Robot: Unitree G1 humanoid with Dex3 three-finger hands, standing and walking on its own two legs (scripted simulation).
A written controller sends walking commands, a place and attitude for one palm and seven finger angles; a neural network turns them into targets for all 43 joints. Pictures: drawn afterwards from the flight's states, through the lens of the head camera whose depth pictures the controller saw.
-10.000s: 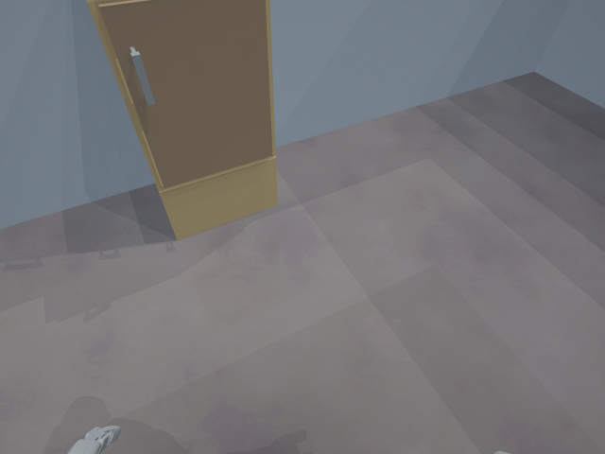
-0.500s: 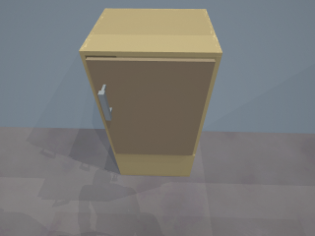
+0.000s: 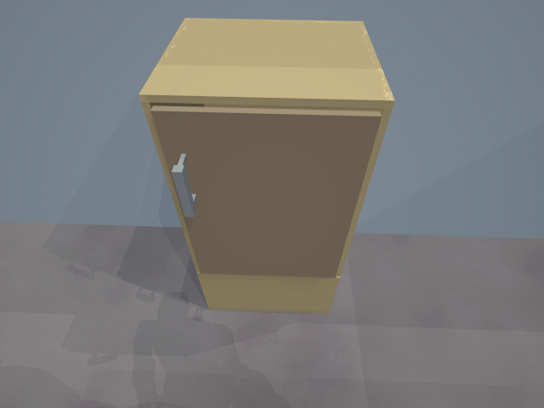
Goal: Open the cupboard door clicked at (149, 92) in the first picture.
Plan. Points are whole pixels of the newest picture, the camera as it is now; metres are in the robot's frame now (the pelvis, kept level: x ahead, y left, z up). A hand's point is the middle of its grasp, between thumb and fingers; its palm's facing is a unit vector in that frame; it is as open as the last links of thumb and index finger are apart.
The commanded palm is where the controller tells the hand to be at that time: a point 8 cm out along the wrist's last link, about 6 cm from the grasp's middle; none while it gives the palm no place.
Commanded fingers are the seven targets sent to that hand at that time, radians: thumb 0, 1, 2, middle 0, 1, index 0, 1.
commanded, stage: raise the hand with hooked fingers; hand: left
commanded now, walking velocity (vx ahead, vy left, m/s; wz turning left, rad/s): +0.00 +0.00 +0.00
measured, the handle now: (186, 186) +0.55 +0.22 -0.03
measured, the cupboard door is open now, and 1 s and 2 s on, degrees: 0 0 0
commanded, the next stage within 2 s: none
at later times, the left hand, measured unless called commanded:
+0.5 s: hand out of the picture +0.12 +0.18 -0.09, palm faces +0.05 -1.00 +0.02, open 8.8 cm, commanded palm +0.12 +0.25 -0.06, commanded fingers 0.00 0.34 0.66 -0.24 -0.66 -0.24 -0.66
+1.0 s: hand (101, 375) +0.17 +0.26 -0.03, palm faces +0.12 -0.99 -0.11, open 11.8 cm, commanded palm +0.15 +0.30 -0.04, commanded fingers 0.00 -0.24 0.41 -0.28 -1.03 -0.28 -1.03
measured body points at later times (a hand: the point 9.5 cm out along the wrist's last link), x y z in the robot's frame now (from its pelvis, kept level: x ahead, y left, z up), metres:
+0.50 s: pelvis -0.06 +0.00 -0.09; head +0.00 +0.03 +0.36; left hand +0.11 +0.23 -0.09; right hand +0.20 -0.24 -0.10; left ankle -0.05 +0.10 -0.74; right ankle -0.02 -0.07 -0.74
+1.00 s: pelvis -0.07 +0.03 -0.08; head +0.00 +0.04 +0.36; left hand +0.16 +0.31 -0.03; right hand +0.07 -0.23 -0.17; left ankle -0.05 +0.11 -0.74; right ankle -0.02 -0.07 -0.74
